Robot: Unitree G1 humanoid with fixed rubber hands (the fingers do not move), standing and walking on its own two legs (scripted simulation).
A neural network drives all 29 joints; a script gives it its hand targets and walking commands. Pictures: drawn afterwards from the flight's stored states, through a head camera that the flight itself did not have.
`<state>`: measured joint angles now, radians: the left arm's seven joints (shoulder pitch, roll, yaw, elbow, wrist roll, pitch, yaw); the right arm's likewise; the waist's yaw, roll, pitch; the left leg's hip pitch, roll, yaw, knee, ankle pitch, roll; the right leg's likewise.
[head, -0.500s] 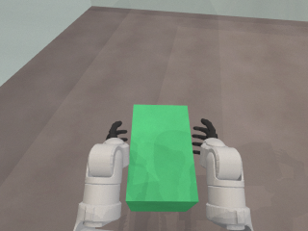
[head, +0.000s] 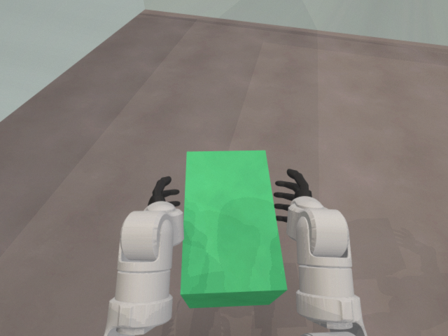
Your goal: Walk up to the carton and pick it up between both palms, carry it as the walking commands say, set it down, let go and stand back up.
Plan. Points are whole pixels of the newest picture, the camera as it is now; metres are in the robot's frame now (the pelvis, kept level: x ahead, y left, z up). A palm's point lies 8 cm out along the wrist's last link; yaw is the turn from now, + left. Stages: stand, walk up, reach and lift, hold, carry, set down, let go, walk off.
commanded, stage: carry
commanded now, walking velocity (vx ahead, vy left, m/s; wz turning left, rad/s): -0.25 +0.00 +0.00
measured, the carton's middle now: (227, 228) +0.34 +0.04 -0.01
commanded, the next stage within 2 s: none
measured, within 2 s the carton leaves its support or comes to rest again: neither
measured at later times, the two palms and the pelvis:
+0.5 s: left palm out of the picture +0.10 +0.15 +0.07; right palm out of the picture +0.13 -0.08 +0.09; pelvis -0.19 +0.01 +0.00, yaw +1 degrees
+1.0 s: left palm out of the picture -0.06 +0.09 +0.08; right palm out of the picture -0.07 -0.14 +0.10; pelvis -0.38 -0.01 +0.00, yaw +0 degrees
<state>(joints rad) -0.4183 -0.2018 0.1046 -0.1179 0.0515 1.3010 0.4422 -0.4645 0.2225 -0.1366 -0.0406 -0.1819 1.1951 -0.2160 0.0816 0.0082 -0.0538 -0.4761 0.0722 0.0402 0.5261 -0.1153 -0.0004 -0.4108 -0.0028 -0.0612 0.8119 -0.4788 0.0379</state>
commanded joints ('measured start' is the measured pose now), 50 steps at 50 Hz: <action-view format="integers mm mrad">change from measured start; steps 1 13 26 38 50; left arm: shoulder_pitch -582 -579 -644 -540 -505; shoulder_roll -1075 -1005 -1073 -1082 -993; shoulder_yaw -585 -440 -652 -539 -490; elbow -13 -65 -147 0 -72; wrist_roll -447 -320 -441 -411 -297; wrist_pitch -52 -104 -93 -72 -102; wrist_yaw -532 -518 -522 -552 -505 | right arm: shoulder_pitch -287 -469 -370 -353 -344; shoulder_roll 1025 1119 1072 1073 1101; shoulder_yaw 517 634 523 586 622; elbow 23 -6 -38 -19 56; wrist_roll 383 546 439 418 518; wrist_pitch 15 22 14 12 40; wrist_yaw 279 289 296 283 303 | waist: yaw -83 -62 -70 -83 -71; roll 183 -226 140 -289 -209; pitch -395 -370 -361 -344 -428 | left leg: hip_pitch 338 -39 271 -64 139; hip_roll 192 -70 216 -49 -80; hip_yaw -175 17 -111 -6 31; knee -122 390 -67 373 -8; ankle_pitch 100 -397 474 -494 -271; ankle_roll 96 -55 116 -31 -15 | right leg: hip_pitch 113 284 -170 232 331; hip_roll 8 -281 -19 -450 -282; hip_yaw -20 170 51 398 215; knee -357 -361 395 -415 -368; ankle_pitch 100 665 22 805 686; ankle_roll -25 -178 -3 -227 -152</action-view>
